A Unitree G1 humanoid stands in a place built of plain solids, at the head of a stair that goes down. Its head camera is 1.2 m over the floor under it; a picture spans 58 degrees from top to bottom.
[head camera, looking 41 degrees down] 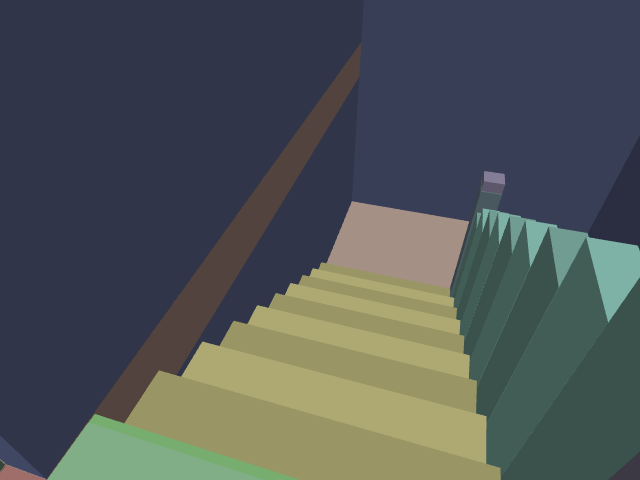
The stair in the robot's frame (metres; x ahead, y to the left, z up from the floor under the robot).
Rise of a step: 0.17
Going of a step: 0.26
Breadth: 1.17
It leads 17 degrees to the right of straight ahead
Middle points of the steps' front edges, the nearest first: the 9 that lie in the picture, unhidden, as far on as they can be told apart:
0.70 0.02 -0.17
0.95 -0.06 -0.34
1.20 -0.13 -0.52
1.45 -0.20 -0.69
1.70 -0.28 -0.86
1.95 -0.35 -1.04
2.20 -0.43 -1.21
2.45 -0.50 -1.38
2.69 -0.57 -1.56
